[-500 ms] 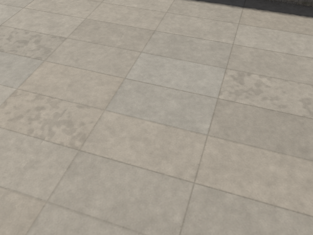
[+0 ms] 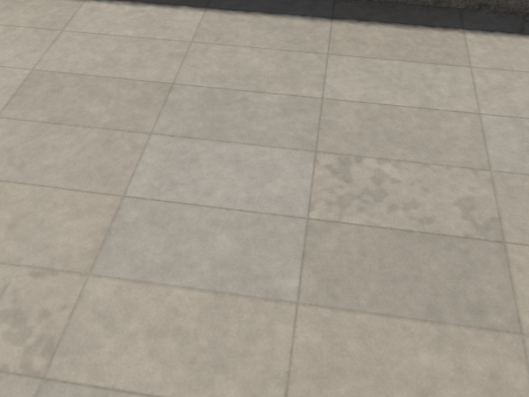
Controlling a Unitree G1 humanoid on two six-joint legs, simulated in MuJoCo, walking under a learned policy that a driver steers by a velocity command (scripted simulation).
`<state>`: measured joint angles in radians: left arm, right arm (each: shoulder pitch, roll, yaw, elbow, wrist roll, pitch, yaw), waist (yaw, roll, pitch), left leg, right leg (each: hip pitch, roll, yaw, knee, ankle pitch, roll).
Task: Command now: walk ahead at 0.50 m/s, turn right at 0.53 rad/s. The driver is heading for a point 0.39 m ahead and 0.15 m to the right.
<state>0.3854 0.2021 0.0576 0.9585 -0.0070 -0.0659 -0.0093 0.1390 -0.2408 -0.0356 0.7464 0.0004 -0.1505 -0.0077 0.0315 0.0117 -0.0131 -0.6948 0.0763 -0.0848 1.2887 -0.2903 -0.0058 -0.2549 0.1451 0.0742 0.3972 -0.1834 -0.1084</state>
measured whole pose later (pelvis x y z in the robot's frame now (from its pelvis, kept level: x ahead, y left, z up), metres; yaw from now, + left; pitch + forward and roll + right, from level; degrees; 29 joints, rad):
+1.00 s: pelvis +0.38 -0.03 -0.01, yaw -20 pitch +1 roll -1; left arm 0.14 0.19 0.04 0.74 0.01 0.00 0.01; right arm 0.16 -0.24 -0.03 0.83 -0.02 0.01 -0.03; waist -0.01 0.03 -0.01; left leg -0.33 0.07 -0.03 0.59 -0.28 -0.03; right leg -0.38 0.05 -0.02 0.52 -0.17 -0.03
